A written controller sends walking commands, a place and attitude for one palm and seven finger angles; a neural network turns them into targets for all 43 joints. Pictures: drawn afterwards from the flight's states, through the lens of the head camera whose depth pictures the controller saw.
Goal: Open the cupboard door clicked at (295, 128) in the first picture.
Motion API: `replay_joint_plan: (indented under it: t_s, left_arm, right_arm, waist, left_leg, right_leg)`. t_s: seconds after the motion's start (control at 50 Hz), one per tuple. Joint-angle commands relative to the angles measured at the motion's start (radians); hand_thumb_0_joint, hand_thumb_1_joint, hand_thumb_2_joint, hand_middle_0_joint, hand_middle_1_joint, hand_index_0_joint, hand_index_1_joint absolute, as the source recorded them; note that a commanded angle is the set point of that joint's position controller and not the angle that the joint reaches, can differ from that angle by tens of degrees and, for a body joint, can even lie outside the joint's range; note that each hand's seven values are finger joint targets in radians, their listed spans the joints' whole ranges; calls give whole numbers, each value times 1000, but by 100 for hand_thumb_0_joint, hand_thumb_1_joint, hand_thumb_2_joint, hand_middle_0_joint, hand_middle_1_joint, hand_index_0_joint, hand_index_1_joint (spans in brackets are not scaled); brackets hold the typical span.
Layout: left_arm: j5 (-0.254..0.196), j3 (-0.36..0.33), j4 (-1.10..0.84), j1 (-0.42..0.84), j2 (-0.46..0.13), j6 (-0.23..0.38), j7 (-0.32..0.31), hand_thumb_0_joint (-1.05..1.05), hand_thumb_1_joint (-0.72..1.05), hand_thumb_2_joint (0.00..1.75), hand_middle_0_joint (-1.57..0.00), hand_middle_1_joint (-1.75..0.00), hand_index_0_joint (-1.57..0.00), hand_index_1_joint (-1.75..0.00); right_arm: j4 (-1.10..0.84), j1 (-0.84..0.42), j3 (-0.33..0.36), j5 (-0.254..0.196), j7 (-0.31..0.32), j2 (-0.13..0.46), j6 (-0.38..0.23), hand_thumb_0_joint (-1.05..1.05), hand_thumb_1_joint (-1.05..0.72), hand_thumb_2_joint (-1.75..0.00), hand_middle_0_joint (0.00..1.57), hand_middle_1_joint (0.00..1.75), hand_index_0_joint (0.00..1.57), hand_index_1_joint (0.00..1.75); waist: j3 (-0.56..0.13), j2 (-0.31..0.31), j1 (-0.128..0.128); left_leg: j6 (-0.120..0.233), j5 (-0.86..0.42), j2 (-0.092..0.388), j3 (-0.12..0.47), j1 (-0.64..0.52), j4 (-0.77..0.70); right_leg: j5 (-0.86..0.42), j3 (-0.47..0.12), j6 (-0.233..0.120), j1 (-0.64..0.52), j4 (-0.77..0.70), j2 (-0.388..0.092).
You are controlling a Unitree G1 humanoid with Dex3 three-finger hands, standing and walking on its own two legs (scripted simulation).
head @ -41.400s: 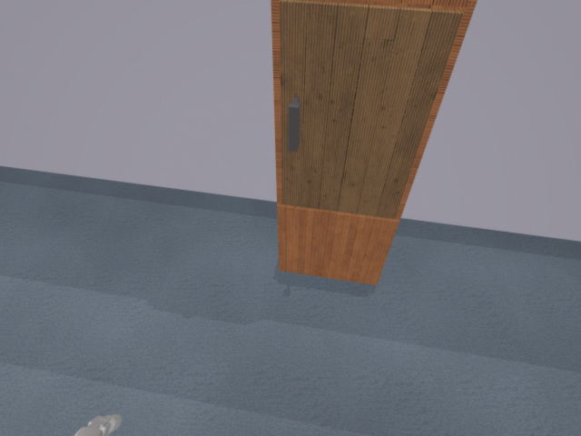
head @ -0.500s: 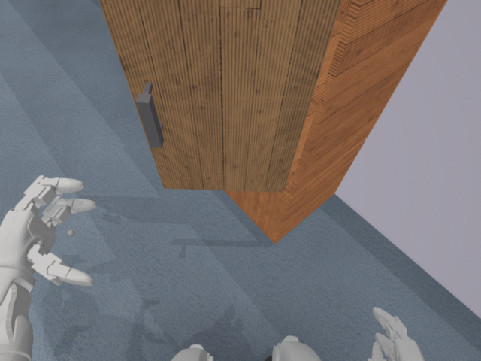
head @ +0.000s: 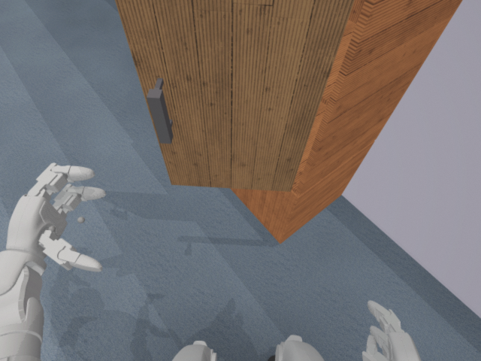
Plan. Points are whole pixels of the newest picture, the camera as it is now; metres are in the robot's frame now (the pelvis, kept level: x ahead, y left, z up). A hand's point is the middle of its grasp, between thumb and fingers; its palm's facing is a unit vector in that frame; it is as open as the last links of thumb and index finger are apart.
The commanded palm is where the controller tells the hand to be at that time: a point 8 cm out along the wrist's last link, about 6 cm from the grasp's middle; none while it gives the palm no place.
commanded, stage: move the hooked fingers beside the handle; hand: left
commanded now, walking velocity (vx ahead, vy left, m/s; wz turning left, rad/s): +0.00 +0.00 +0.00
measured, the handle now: (163, 111) +0.57 +0.20 +0.04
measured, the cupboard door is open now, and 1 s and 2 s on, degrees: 49 49 49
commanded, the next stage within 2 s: none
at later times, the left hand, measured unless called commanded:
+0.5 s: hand (104, 177) +0.39 +0.26 +0.05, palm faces +0.01 -1.00 -0.03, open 14.0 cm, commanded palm +0.37 +0.31 +0.05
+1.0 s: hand (113, 146) +0.46 +0.26 +0.05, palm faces -0.02 -1.00 -0.02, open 14.0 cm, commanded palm +0.44 +0.31 +0.04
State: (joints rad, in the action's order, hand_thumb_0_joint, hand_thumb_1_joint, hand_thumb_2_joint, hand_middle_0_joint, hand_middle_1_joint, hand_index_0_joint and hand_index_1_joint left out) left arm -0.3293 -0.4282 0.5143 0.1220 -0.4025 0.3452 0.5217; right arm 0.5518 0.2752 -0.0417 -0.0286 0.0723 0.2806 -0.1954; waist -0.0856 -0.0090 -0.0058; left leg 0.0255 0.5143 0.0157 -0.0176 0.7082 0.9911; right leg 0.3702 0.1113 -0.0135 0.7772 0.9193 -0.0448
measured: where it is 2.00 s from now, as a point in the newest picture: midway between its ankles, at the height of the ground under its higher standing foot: outside the picture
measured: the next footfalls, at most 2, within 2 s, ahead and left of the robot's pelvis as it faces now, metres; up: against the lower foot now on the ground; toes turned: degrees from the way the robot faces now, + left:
none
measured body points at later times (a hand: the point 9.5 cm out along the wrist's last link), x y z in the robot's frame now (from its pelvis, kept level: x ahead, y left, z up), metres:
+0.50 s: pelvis +0.00 +0.00 -0.01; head +0.10 +0.01 +0.43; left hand +0.38 +0.31 +0.05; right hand +0.08 -0.27 -0.11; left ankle -0.02 +0.10 -0.68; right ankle +0.05 -0.12 -0.68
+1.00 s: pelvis +0.00 +0.01 -0.02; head +0.13 +0.03 +0.42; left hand +0.45 +0.32 +0.05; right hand +0.04 -0.27 -0.12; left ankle -0.02 +0.10 -0.68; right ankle +0.05 -0.12 -0.68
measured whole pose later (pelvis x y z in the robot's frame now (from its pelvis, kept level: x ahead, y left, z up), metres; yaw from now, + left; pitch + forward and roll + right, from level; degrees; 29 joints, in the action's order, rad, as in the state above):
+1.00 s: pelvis +0.00 +0.01 -0.02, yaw -2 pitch +21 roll -3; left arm -0.17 -0.52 1.09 0.72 -0.62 0.40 0.51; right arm 0.60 0.36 -0.04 -0.01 0.04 0.29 0.00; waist -0.09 0.00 -0.12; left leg 0.03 0.53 0.04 -0.03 0.90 1.07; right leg 0.36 0.09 -0.01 0.97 0.97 -0.02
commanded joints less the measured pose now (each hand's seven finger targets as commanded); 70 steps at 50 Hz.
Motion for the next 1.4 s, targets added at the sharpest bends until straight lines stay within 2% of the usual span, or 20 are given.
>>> replay_joint_plan:
  t_s: [0.0, 0.04, 0.08, 0.14, 0.28, 0.48, 0.56, 0.64, 0.72, 0.78, 0.84, 0.88, 0.9, 0.96, 1.0, 1.02, 1.08, 1.22, 1.34, 1.38]
  left_arm:
    - [-7, -73, -139, 370, -281, 60, -15, 0, -50, 30, -30, -120, -30, -120]
    - [2, -71, -111, 378, -286, 54, -19, 0, -50, 30, -30, -120, -30, -120]
    - [10, -81, -122, 360, -303, 49, -22, 0, -50, 30, -30, -120, -30, -120]
    - [17, -97, -87, 368, -316, 45, -33, 0, -50, 30, -30, -120, -30, -120]
    - [23, -110, 24, 431, -330, 50, -49, 0, -50, 30, -30, -120, -30, -120]
    - [60, -106, 122, 703, -398, 114, -27, 0, -50, 30, -30, -120, -30, -120]
    - [75, -119, 207, 706, -418, 99, -25, 0, -50, 30, -30, -120, -30, -120]
    - [90, -159, 290, 753, -484, 88, -24, 0, -50, 30, -30, -120, -30, -120]
    - [101, -157, 283, 799, -498, 114, -19, 0, -50, 30, -30, -120, -30, -120]
    - [102, -142, 321, 858, -494, 125, -16, 0, -50, 30, -30, -120, -30, -120]
    - [112, -141, 379, 886, -502, 119, -10, 0, -50, 30, -30, -120, -30, -120]
    - [114, -119, 357, 952, -497, 123, -4, 0, -50, 30, -30, -120, -30, -120]
    - [127, -131, 357, 951, -521, 122, -7, 0, -50, 30, -30, -120, -30, -120]
    - [141, -116, 392, 985, -517, 116, -23, 0, -50, 30, -30, -120, -30, -120]
    - [141, -128, 364, 1025, -532, 128, -32, 0, -50, 30, -30, -120, -30, -120]
    - [145, -104, 388, 1028, -507, 124, -35, 0, -50, 30, -30, -120, -30, -120]
    - [154, -140, 444, 1076, -564, 117, -56, 0, -50, 30, -30, -120, -30, -120]
    - [202, -158, 466, 1112, -640, 114, -60, 0, -50, 30, -30, -120, -30, -120]
    - [200, -120, 544, 1212, -620, 89, -49, 0, -50, 30, -30, -120, -30, -120]
    - [212, -115, 545, 1278, -645, 83, -51, 0, -50, 30, -30, -120, -30, -120]
  right_arm:
    - [-94, 40, 63, -3, 23, 158, -38, 0, -90, -90, 20, 30, 20, 30]
    - [-94, 41, 61, -3, 22, 157, -34, 0, -90, -90, 20, 30, 20, 30]
    - [-105, 55, 65, 2, 16, 157, -28, 0, -90, -90, 20, 30, 20, 30]
    - [-101, 67, 67, 0, 8, 156, -12, 0, -90, -90, 20, 30, 20, 30]
    - [-99, 90, 67, 0, -1, 164, 25, 0, -90, -90, 20, 30, 20, 30]
    - [-47, 137, 73, 6, 8, 170, 66, 0, -90, -90, 20, 30, 20, 30]
    - [-37, 154, 74, 8, 2, 174, 85, 0, -90, -90, 20, 30, 20, 30]
    - [-39, 170, 71, 10, -3, 182, 112, 0, -90, -90, 20, 30, 20, 30]
    - [-48, 184, 73, 14, -11, 180, 132, 0, -90, -90, 20, 30, 20, 30]
    - [-41, 194, 73, 15, -11, 182, 147, 0, -90, -90, 20, 30, 20, 30]
    - [-31, 205, 72, 15, -12, 188, 160, 0, -90, -90, 20, 30, 20, 30]
    - [-28, 207, 70, 17, -10, 188, 166, 0, -90, -90, 20, 30, 20, 30]
    - [-21, 220, 72, 20, -11, 192, 174, 0, -90, -90, 20, 30, 20, 30]
    - [-12, 227, 70, 22, -14, 192, 184, 0, -90, -90, 20, 30, 20, 30]
    - [-10, 237, 71, 27, -15, 195, 191, 0, -90, -90, 20, 30, 20, 30]
    - [-9, 236, 68, 27, -17, 194, 193, 0, -90, -90, 20, 30, 20, 30]
    - [-5, 246, 62, 29, -15, 201, 203, 0, -90, -90, 20, 30, 20, 30]
    - [-14, 274, 55, 39, -23, 207, 230, 0, -90, -90, 20, 30, 20, 30]
    - [-1, 293, 46, 40, -22, 217, 248, 0, -90, -90, 20, 30, 20, 30]
    - [4, 303, 40, 42, -18, 221, 250, 0, -90, -90, 20, 30, 20, 30]
  waist:
    - [-268, -70, -43]
    - [-280, -101, -32]
    - [-350, -129, -17]
    - [-368, -77, -18]
    - [-328, -53, -28]
    - [-397, -96, -73]
    - [-406, -105, -67]
    - [-395, -59, -72]
    - [-458, -115, -67]
    - [-435, -92, -95]
    - [-421, -96, -101]
    - [-433, -143, -110]
    - [-467, -153, -102]
    - [-442, -142, -123]
    - [-493, -177, -117]
    - [-477, -186, -128]
    - [-437, -104, -149]
    - [-510, -191, -146]
    - [-454, -166, -201]
    - [-445, -183, -216]
  left_leg:
    - [-23, -291, -14, 55, -44, -160]
    - [-27, -311, -15, 57, -52, -167]
    - [-32, -394, -14, 54, -84, -156]
    - [-31, -424, -9, 51, -66, -152]
    - [-21, -370, -13, 35, 4, -151]
    - [-10, -371, -7, 38, -13, -112]
    - [-10, -388, -7, 37, -6, -112]
    - [-4, -371, -5, 31, 55, -96]
    - [-7, -430, -2, 33, 17, -88]
    - [-3, -422, 3, 38, 19, -72]
    - [-3, -390, 3, 42, 35, -75]
    - [-7, -418, 4, 50, 7, -72]
    - [-12, -452, 8, 58, -28, -73]
    - [-12, -437, 11, 64, -24, -66]
    - [-24, -495, 15, 78, -75, -62]
    - [-27, -494, 16, 80, -77, -60]
    - [-12, -430, 14, 79, 7, -51]
    - [-17, -492, 18, 76, -12, -30]
    - [-10, -440, 24, 90, 27, -17]
    - [-10, -427, 23, 101, 32, -15]
  right_leg:
    - [-132, -67, -15, -208, -78, 44]
    - [-145, -64, -19, -214, -74, 40]
    - [-202, -64, -23, -240, -56, 43]
    - [-242, -66, -13, -262, -55, 43]
    - [-234, -76, -15, -265, -59, 47]
    - [-237, -93, -14, -220, -41, 52]
    - [-255, -91, -11, -219, -43, 50]
    - [-268, -97, -7, -228, -35, 52]
    - [-302, -96, -12, -228, -18, 59]
    - [-286, -92, -13, -183, -15, 66]
    - [-256, -92, -8, -164, -23, 64]
    - [-257, -86, -14, -139, -13, 65]
    - [-256, -81, -13, -128, -11, 66]
    - [-231, -76, -8, -87, -16, 67]
    - [-236, -68, -11, -73, -5, 70]
    - [-225, -65, -10, -47, -6, 70]
    - [-223, -66, -9, -66, -4, 73]
    - [-262, -73, -9, -64, 10, 73]
    - [-220, -65, -4, 4, 4, 78]
    - [-201, -59, -9, 29, 10, 79]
